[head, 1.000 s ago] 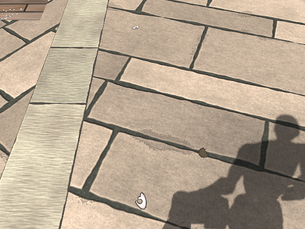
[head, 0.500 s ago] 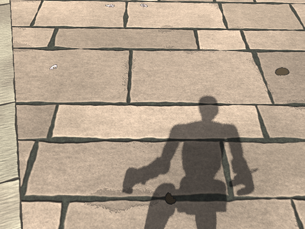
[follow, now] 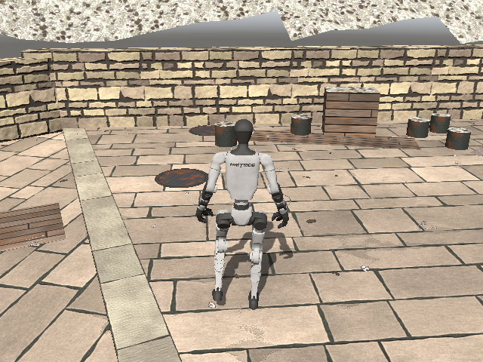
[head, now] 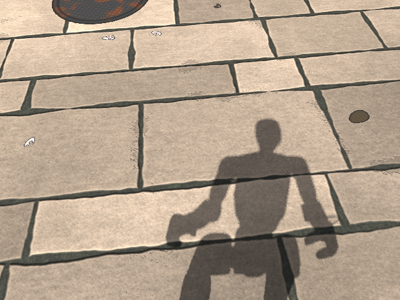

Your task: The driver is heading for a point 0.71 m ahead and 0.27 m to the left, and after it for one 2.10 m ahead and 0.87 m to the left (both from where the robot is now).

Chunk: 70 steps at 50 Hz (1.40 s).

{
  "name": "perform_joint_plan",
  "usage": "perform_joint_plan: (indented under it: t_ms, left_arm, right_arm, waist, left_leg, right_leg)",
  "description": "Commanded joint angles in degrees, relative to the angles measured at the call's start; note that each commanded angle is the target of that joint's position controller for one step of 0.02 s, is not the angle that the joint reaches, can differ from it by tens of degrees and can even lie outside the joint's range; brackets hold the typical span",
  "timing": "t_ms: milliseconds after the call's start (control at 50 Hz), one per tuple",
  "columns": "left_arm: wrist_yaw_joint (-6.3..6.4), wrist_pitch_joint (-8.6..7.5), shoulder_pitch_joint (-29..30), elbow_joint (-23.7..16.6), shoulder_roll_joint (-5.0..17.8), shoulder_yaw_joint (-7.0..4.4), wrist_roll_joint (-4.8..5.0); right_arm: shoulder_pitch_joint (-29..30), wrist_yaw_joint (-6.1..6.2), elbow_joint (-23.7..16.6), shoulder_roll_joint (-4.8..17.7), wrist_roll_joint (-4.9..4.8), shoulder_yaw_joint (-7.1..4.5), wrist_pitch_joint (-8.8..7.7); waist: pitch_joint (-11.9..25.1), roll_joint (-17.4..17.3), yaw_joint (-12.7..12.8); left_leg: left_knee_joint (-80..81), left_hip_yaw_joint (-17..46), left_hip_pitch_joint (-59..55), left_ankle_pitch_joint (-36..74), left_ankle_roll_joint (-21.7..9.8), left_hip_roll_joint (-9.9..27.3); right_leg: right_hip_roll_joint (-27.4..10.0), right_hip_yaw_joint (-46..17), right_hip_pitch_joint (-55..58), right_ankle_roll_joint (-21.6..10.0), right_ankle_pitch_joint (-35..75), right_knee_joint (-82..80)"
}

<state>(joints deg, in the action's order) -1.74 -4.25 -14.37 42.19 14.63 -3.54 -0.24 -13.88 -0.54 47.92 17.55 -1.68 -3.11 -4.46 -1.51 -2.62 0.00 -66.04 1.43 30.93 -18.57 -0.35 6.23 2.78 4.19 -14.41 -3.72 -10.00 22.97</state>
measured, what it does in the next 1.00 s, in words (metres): walks ahead, turning left: left foot, then right foot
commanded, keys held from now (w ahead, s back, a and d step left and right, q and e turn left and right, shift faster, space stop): w+q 1.00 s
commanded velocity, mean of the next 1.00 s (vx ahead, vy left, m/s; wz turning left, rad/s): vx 0.50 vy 0.00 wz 0.49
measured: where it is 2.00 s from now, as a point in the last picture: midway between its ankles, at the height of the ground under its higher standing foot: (94, 194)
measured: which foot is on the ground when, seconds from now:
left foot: up 0.00-0.34, down 0.36-0.86, up 0.88-1.00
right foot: down 0.00-0.38, up 0.40-0.82, down 0.84-1.00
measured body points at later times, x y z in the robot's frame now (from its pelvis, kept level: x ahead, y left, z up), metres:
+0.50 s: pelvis +0.27 +0.08 -0.01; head +0.31 +0.10 +0.44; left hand +0.30 +0.38 -0.12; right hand +0.48 -0.14 -0.11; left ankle +0.31 +0.16 -0.74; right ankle +0.20 -0.09 -0.64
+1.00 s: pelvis +0.55 +0.12 +0.00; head +0.57 +0.12 +0.44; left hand +0.52 +0.42 -0.10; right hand +0.79 -0.06 -0.12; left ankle +0.42 +0.20 -0.65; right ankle +0.63 +0.05 -0.74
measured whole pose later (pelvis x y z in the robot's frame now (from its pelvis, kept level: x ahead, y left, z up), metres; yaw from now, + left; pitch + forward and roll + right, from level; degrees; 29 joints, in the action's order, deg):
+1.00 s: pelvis +0.55 +0.12 +0.00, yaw +34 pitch +1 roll -1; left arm -0.6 -5.9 -11.7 41.3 15.0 -3.3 -0.6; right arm -17.5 0.3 39.0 17.8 -1.5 -4.0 -1.1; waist -0.5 -2.9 0.1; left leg -68.8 4.6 27.6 -21.1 -0.9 0.1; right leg 1.5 2.7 -17.1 -1.4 -11.0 26.7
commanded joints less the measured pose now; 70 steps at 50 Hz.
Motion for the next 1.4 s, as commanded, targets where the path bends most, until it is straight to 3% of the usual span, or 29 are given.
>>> perform_joint_plan:
  t_ms: [20,160,260,320,360,380,400,420,440,460,480,520,600,720,780,820,840,860,880,900,940,960,1020,1180,1280,1320,1360,1380,1400]
  left_arm:
    - [0.42,-2.44,1.48,-2.21,6.86,-2.04,-0.49]
    - [1.92,-2.40,-1.28,0.91,8.63,-2.38,-0.29]
    - [2.41,-0.44,-5.11,3.49,10.19,-3.03,0.81]
    - [3.21,0.98,-3.44,3.10,12.46,-3.58,1.03]
    - [3.82,1.68,-2.16,2.57,12.73,-3.33,1.26]
    - [3.86,0.92,-3.90,1.21,9.51,-2.04,-0.22]
    - [2.77,-1.12,-8.05,-1.66,2.82,0.25,-0.49]
    - [1.70,-3.24,-1.52,-2.03,8.66,-0.86,1.37]
    - [1.24,-4.11,2.74,-3.62,9.53,-1.00,2.87]
    - [1.58,-4.41,3.47,-3.65,8.52,-0.72,1.95]
    - [2.01,-4.09,3.65,-3.27,9.20,-1.24,0.44]
    - [1.99,-2.63,1.56,-3.33,8.97,-1.60,-0.24]
    - [2.34,-1.18,5.49,-4.71,6.15,-0.63,-0.81]
    - [1.05,-2.28,16.06,-7.20,5.86,-0.11,0.49]
    - [0.45,-3.09,15.39,-7.52,8.23,-1.14,0.80]
    - [0.62,-3.66,9.34,-6.08,9.44,-2.15,0.82]
    - [1.01,-3.98,3.37,-5.29,11.37,-3.00,-0.02]
    - [1.55,-3.83,-5.30,-4.58,14.74,-3.78,-0.52]
    - [0.97,-3.04,-8.16,-2.22,18.03,-4.56,-0.78]
    - [0.80,-2.85,-5.27,-3.87,11.83,-3.25,0.24]
    - [1.20,-2.03,-0.92,-4.40,8.03,-1.83,-0.20]
    - [1.27,-1.84,0.73,-3.91,6.61,-1.41,-0.33]
    - [1.53,-2.43,1.25,-2.55,6.61,-1.43,-0.16]
    - [2.09,-1.61,-0.35,1.11,10.67,-2.51,0.09]
    - [2.10,-0.17,-3.20,3.27,13.12,-3.18,1.41]
    - [2.30,0.41,-3.78,3.79,14.65,-3.57,2.13]
    - [2.39,0.85,-3.83,4.74,14.14,-2.90,2.40]
    - [2.33,0.48,-4.26,3.76,10.78,-1.34,0.79]
    - [1.20,-0.74,-11.21,1.99,3.59,1.25,0.05]
  right_arm:
    - [-2.75,0.44,-2.43,3.20,0.01,-1.01,1.20]
    - [7.83,-1.01,-5.97,0.88,0.60,-0.30,0.73]
    - [14.44,-2.85,-10.61,0.67,0.54,0.07,0.68]
    - [10.87,-3.53,-11.88,2.96,0.45,-1.13,1.04]
    - [-4.02,-2.68,-8.86,8.13,0.27,-4.08,1.33]
    - [-11.41,-1.27,-7.73,13.74,0.34,-5.77,1.96]
    - [-8.65,-1.48,-9.17,16.96,0.30,-5.88,1.35]
    - [-10.40,-1.67,-9.65,11.61,0.68,-4.43,1.08]
    - [-8.68,-1.56,-9.42,8.98,0.87,-3.75,0.71]
    - [-4.98,-1.54,-9.94,7.92,0.65,-3.35,0.50]
    - [-1.54,-1.33,-10.77,6.01,0.77,-2.79,0.49]
    - [0.95,-0.92,-12.31,5.72,1.54,-2.59,0.46]
    - [-0.61,0.39,-11.70,8.17,0.97,-3.30,0.35]
    - [-5.48,1.20,-10.09,8.63,0.17,-3.54,1.57]
    - [-6.01,1.42,-9.96,8.07,0.18,-3.51,2.00]
    - [-4.42,1.43,-10.61,6.87,0.31,-3.23,2.24]
    - [-4.09,1.27,-11.32,4.24,0.63,-2.29,2.04]
    - [-5.56,1.30,-12.51,0.63,1.87,-0.99,1.86]
    - [-12.45,1.31,-14.51,0.36,-0.60,-0.65,1.35]
    - [-11.18,1.52,-12.35,6.63,-1.03,-1.85,1.47]
    - [-2.79,1.34,-13.45,7.58,0.26,-2.47,2.21]
    - [-0.80,1.18,-13.99,6.86,0.90,-2.69,2.36]
    - [-1.94,0.38,-14.46,3.96,-0.05,-2.33,3.12]
    - [7.94,-1.14,-16.80,1.27,0.35,-1.11,2.61]
    - [13.86,-2.81,-19.47,1.45,0.09,-1.06,2.45]
    - [11.73,-2.86,-19.68,2.86,0.62,-1.90,2.64]
    - [-2.73,-1.95,-15.97,6.45,0.68,-4.32,2.81]
    - [-11.99,-0.74,-13.84,10.85,0.85,-5.71,3.28]
    - [-10.28,-0.44,-14.11,16.13,1.06,-5.69,2.62]
  waist:
    - [1.65,5.91,-1.41]
    - [-2.19,4.87,2.53]
    - [-4.11,4.73,4.78]
    - [0.44,7.87,1.33]
    - [8.79,6.94,-7.10]
    - [14.78,-2.04,-8.85]
    - [21.92,-13.72,-2.61]
    - [23.31,-5.18,-7.31]
    - [15.44,-3.01,-7.08]
    - [9.73,3.08,-4.05]
    - [6.92,3.34,-1.95]
    - [5.29,1.36,0.79]
    - [2.85,0.61,0.33]
    - [2.22,-2.63,-4.22]
    - [2.45,-4.14,-3.03]
    - [3.93,-5.35,0.69]
    - [8.80,-3.73,3.66]
    - [16.85,5.18,5.99]
    - [19.83,25.73,1.95]
    - [13.54,15.48,3.50]
    - [4.53,6.35,3.64]
    - [1.90,5.78,2.91]
    - [1.05,9.45,1.13]
    - [-1.11,6.11,3.73]
    - [-3.36,6.37,4.79]
    - [-0.71,7.89,2.41]
    - [7.04,6.51,-6.60]
    - [13.24,0.30,-10.16]
    - [21.46,-13.03,-2.92]
  left_leg:
    - [2.08,4.43,6.02,5.93,1.04,2.70]
    - [23.04,1.53,8.13,25.59,0.46,0.05]
    - [29.91,-2.07,12.27,18.50,-2.15,-1.21]
    - [30.22,-7.04,3.68,9.50,-5.23,-5.93]
    - [34.63,-7.59,-18.20,11.77,-8.98,-10.37]
    - [34.67,8.63,-36.05,15.31,-13.07,0.03]
    - [43.61,43.38,-53.14,5.44,-25.41,13.16]
    - [47.94,43.51,-54.45,2.33,-22.72,12.58]
    - [48.00,34.56,-48.26,5.06,-20.19,10.70]
    - [48.26,27.98,-38.78,10.94,-18.28,8.18]
    - [49.05,23.42,-31.48,16.72,-17.31,6.29]
    - [51.57,20.58,-23.39,22.32,-17.62,4.41]
    - [53.09,14.10,-16.34,25.90,-16.46,1.39]
    - [49.49,15.37,-16.92,14.83,-12.27,-0.40]
    - [44.81,21.15,-21.41,11.99,-11.03,1.53]
    - [39.78,22.27,-21.22,13.38,-9.14,0.14]
    - [30.89,19.59,-18.20,13.64,-7.15,-2.78]
    - [13.73,13.01,-9.94,-0.35,-4.49,-7.69]
    - [-2.50,8.05,10.35,-17.16,-2.04,-11.74]
    - [-8.71,9.82,15.55,-13.21,-1.05,-7.37]
    - [-8.38,6.91,13.94,-4.01,-0.37,-3.78]
    - [-5.26,6.89,12.69,-1.51,-0.45,-2.34]
    - [-2.02,5.01,9.43,1.54,0.34,-0.28]
    - [18.95,1.03,10.14,18.44,0.83,-0.22]
    - [28.24,-3.46,7.52,14.99,-2.16,-2.12]
    - [29.80,-6.01,0.23,8.79,-4.68,-5.73]
    - [36.15,-6.63,-21.86,12.62,-8.44,-9.85]
    - [34.87,5.33,-40.67,15.50,-11.22,-1.23]
    - [40.64,36.76,-55.74,7.07,-21.59,15.54]
  right_leg:
    - [-17.08,-11.49,3.91,-10.71,11.35,-15.30]
    - [-15.33,0.73,8.30,-6.49,13.53,-16.97]
    - [-18.76,3.28,19.60,-5.20,20.32,-12.11]
    - [-19.00,5.73,22.29,-3.00,46.19,-1.52]
    - [-15.80,8.20,15.22,0.01,50.49,19.54]
    - [-12.58,8.32,-0.34,2.58,25.89,38.21]
    - [0.83,-1.12,-23.95,5.73,-22.84,57.54]
    - [-2.14,-11.27,-30.27,4.06,-21.84,60.03]
    - [-4.40,-10.38,-33.01,2.77,-17.48,57.50]
    - [-6.98,-9.83,-30.96,2.55,-13.42,51.65]
    - [-8.62,-9.47,-27.24,3.03,-11.47,46.60]
    - [-9.50,-9.36,-21.79,4.28,-9.55,42.71]
    - [-8.25,-7.19,-20.78,7.46,-0.65,29.80]
    - [-3.31,-7.29,-14.19,7.52,13.85,9.46]
    - [-2.79,-8.79,-11.88,5.67,8.46,5.55]
    - [-2.68,-7.64,-3.67,3.30,6.49,2.25]
    - [-6.83,-10.60,7.07,0.73,5.79,2.64]
    - [-17.60,-21.91,21.81,-2.64,3.49,2.81]
    - [-28.22,-50.30,33.34,-11.70,-13.56,-4.07]
    - [-26.71,-49.06,28.89,-10.19,-23.58,-6.69]
    - [-21.39,-31.17,16.39,-6.39,-12.50,-7.32]
    - [-18.65,-25.55,12.20,-5.55,-6.80,-8.62]
    - [-17.10,-16.54,7.66,-6.32,1.33,-11.96]
    - [-16.67,-1.27,11.58,-5.52,13.72,-13.58]
    - [-18.87,3.29,17.66,-3.85,21.14,-10.97]
    - [-19.26,4.86,18.98,-3.19,40.06,-4.34]
    - [-17.32,6.98,13.38,-1.60,47.65,12.88]
    - [-14.77,7.17,-1.48,0.44,26.26,30.16]
    - [-4.22,1.11,-22.76,3.24,-24.42,50.50]
Velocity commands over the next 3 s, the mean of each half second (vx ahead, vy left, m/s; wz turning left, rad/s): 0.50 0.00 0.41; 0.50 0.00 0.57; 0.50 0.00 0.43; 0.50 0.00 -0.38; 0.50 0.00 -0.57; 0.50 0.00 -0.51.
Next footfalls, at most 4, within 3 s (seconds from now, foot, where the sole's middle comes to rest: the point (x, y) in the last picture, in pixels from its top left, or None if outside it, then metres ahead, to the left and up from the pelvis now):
0.36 left None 0.35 0.17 -0.78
0.84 right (197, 246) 0.67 0.07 -0.78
1.38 left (91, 234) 0.72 0.45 -0.78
1.92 right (99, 154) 1.10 0.49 -0.78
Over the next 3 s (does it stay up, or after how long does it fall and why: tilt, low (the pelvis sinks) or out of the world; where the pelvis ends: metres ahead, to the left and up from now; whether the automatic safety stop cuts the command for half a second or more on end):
stays up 1.45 0.65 -0.02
